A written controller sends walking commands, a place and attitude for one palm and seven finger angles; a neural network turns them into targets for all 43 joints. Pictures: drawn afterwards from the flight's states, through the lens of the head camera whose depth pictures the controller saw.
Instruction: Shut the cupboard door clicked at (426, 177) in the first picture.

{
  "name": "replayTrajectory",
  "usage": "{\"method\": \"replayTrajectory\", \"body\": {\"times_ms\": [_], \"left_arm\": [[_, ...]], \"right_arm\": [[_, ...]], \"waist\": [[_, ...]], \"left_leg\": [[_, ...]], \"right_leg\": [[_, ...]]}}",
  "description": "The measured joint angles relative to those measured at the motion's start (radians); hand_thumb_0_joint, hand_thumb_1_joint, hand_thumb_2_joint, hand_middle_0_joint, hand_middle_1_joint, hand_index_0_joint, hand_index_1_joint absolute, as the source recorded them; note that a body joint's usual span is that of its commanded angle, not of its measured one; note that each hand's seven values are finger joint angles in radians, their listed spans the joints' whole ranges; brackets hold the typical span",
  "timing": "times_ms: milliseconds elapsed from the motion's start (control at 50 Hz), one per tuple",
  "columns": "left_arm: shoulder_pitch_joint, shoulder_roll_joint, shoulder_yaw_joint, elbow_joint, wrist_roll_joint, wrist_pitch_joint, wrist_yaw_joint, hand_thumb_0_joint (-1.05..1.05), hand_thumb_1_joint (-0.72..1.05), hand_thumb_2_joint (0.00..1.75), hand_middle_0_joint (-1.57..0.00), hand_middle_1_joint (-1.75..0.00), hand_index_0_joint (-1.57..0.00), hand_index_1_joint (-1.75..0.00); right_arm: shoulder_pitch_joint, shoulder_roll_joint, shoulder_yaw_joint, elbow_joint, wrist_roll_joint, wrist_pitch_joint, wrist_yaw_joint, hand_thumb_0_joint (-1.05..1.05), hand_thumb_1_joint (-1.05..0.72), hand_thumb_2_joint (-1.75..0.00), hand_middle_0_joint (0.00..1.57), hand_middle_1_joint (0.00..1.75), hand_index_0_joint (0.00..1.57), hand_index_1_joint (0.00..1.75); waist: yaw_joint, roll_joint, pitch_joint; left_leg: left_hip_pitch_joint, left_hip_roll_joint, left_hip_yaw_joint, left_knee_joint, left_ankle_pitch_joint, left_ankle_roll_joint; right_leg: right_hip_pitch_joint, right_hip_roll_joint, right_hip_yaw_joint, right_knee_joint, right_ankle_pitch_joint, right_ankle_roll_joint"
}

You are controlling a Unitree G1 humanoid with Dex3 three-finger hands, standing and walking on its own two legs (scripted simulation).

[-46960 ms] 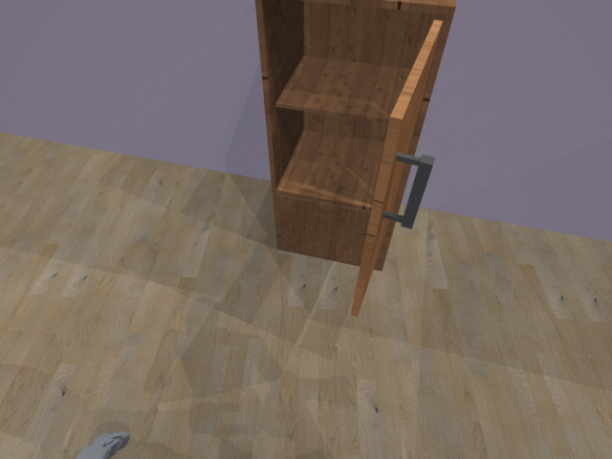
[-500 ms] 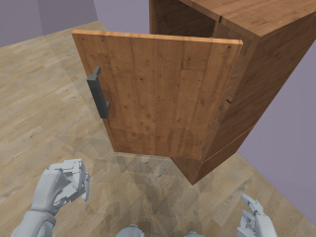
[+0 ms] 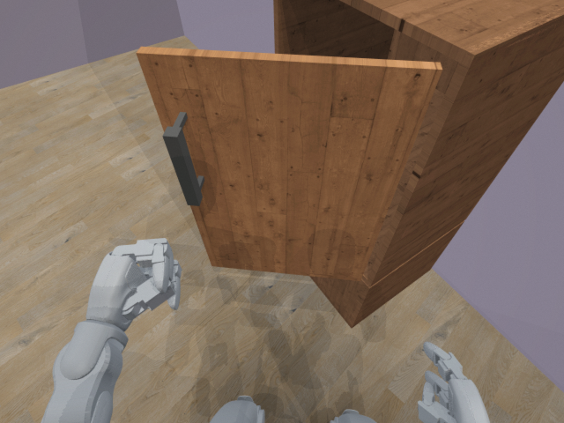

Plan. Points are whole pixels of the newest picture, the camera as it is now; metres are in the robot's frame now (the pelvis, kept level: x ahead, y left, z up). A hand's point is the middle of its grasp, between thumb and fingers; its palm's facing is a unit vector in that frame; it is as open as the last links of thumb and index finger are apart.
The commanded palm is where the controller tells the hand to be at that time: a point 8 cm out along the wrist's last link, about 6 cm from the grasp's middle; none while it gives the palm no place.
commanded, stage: bring the fist close to the handle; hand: left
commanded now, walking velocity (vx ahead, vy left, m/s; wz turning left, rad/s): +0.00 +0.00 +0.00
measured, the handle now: (188, 161) +0.50 +0.19 +0.07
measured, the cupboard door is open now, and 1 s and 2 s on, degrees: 49 49 38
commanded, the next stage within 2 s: push the door shut along its arc in 1.10 s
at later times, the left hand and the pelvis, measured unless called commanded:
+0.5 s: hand (198, 225) +0.37 +0.15 +0.07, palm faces -0.07 -1.00 -0.01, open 3.2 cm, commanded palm +0.35 +0.20 +0.08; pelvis +0.00 -0.01 +0.01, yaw -1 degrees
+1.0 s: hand (202, 206) +0.40 +0.15 +0.07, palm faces -0.07 -1.00 -0.03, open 3.1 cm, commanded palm +0.38 +0.20 +0.08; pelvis +0.00 +0.00 +0.01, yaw -2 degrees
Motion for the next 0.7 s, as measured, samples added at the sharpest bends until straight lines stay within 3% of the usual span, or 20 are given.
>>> {"method": "replayTrajectory", "body": {"times_ms": [100, 220, 280, 420, 580, 700], "left_arm": [[-0.051, -0.004, -0.03, 0.068, 0.025, 0.068, 0.025, 0.02, 0.9, 0.9, -1.3, -1.5, -1.3, -1.5], [-0.156, -0.002, 0.042, 0.144, 0.028, -0.009, 0.095, 0.02, 0.9, 0.9, -1.3, -1.5, -1.3, -1.5], [-0.205, 0.013, 0.049, 0.203, 0.036, -0.029, 0.075, 0.02, 0.9, 0.9, -1.3, -1.5, -1.3, -1.5], [-0.333, 0.012, 0.025, 0.371, 0.033, 0.019, 0.032, 0.02, 0.9, 0.9, -1.3, -1.5, -1.3, -1.5], [-0.493, 0.024, 0.079, 0.485, 0.065, -0.059, 0.074, 0.02, 0.9, 0.9, -1.3, -1.5, -1.3, -1.5], [-0.581, 0.063, 0.103, 0.644, 0.061, -0.015, 0.036, 0.02, 0.9, 0.9, -1.3, -1.5, -1.3, -1.5]], "right_arm": [[0.012, 0.004, 0.005, -0.005, -0.005, 0.021, -0.005, 0.02, -0.9, -0.9, 0.21, 0.3, 0.2, 0.3], [0.023, 0.009, -0.003, 0.027, -0.012, 0.032, 0.008, 0.02, -0.9, -0.9, 0.21, 0.3, 0.2, 0.3], [0.028, 0.0, -0.007, 0.045, -0.009, 0.042, 0.015, 0.02, -0.9, -0.9, 0.21, 0.3, 0.2, 0.3], [0.018, -0.018, -0.014, 0.063, -0.002, 0.058, 0.005, 0.02, -0.9, -0.9, 0.21, 0.3, 0.2, 0.3], [0.012, -0.007, -0.021, 0.09, -0.013, 0.072, 0.013, 0.02, -0.9, -0.9, 0.2, 0.3, 0.2, 0.3], [0.035, -0.01, -0.019, 0.085, -0.006, 0.106, 0.021, 0.01, -0.9, -0.9, 0.2, 0.3, 0.2, 0.3]], "waist": [[-0.018, -0.007, 0.004], [-0.018, -0.027, 0.007], [-0.015, -0.022, 0.0], [-0.025, -0.017, 0.019], [-0.038, -0.035, 0.008], [-0.049, -0.026, 0.001]], "left_leg": [[0.028, -0.001, 0.022, -0.042, 0.015, 0.002], [0.035, 0.002, 0.028, -0.057, 0.021, -0.003], [0.029, 0.003, 0.025, -0.057, 0.021, -0.004], [0.014, 0.001, 0.021, -0.06, 0.027, -0.004], [-0.009, 0.007, 0.031, -0.051, 0.022, -0.008], [-0.013, 0.008, 0.032, -0.063, 0.028, -0.007]], "right_leg": [[0.012, -0.001, 0.022, -0.025, 0.014, 0.003], [0.012, 0.003, 0.029, -0.031, 0.017, -0.002], [0.008, 0.003, 0.025, -0.033, 0.017, -0.003], [-0.005, 0.001, 0.022, -0.035, 0.021, -0.003], [-0.037, 0.007, 0.032, -0.02, 0.018, -0.007], [-0.041, 0.009, 0.033, -0.032, 0.024, -0.006]]}}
